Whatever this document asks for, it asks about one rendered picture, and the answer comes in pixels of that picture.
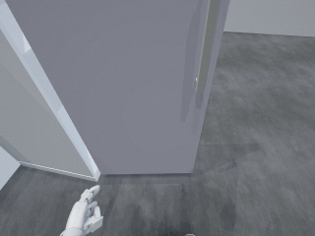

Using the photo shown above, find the handle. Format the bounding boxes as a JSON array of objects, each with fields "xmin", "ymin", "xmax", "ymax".
[{"xmin": 195, "ymin": 0, "xmax": 220, "ymax": 93}]

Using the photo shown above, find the fridge door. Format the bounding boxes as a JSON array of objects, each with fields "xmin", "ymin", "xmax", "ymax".
[{"xmin": 5, "ymin": 0, "xmax": 230, "ymax": 175}]

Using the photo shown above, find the robot left hand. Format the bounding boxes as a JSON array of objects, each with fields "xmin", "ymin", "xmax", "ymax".
[{"xmin": 65, "ymin": 185, "xmax": 103, "ymax": 236}]

